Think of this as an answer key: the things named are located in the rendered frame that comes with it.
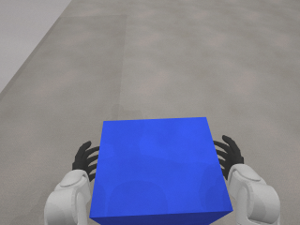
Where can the right robot forearm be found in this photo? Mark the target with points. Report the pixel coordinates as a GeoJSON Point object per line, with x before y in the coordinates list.
{"type": "Point", "coordinates": [256, 202]}

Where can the right robot hand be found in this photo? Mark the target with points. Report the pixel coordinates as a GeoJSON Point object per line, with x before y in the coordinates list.
{"type": "Point", "coordinates": [232, 155]}

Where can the left robot forearm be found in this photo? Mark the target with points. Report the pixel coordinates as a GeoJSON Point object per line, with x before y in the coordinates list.
{"type": "Point", "coordinates": [66, 205]}

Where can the left robot hand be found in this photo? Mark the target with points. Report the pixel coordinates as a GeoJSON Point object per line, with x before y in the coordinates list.
{"type": "Point", "coordinates": [82, 160]}

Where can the carton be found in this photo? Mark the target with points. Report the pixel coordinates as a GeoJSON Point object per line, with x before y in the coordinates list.
{"type": "Point", "coordinates": [158, 172]}

